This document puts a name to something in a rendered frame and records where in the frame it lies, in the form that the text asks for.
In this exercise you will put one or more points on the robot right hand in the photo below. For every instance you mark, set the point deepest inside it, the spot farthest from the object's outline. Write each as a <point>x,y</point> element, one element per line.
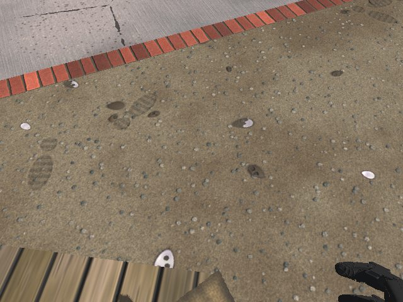
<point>373,275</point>

